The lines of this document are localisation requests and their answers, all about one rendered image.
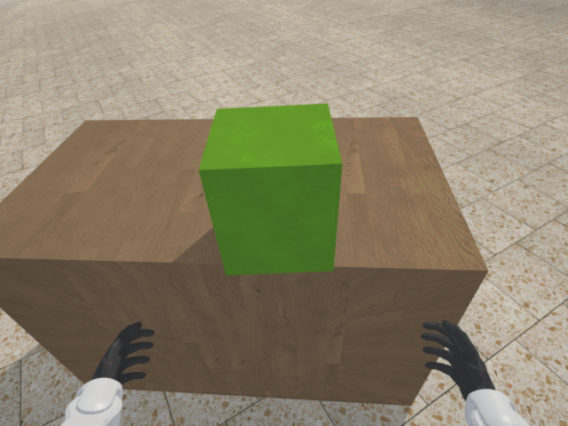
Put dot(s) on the left robot hand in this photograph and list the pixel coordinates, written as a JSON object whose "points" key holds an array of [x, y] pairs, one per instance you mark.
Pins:
{"points": [[114, 361]]}

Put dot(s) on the pedestal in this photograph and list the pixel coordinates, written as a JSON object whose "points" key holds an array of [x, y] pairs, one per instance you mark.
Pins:
{"points": [[113, 228]]}

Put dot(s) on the right robot hand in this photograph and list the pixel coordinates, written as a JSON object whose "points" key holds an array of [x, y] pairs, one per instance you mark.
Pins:
{"points": [[467, 369]]}

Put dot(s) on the robot right forearm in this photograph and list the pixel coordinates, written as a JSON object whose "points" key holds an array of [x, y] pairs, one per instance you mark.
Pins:
{"points": [[491, 408]]}

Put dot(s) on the carton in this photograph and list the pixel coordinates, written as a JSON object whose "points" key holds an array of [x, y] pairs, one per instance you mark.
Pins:
{"points": [[272, 178]]}

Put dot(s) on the robot left forearm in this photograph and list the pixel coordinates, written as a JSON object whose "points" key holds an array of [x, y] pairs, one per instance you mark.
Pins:
{"points": [[97, 403]]}

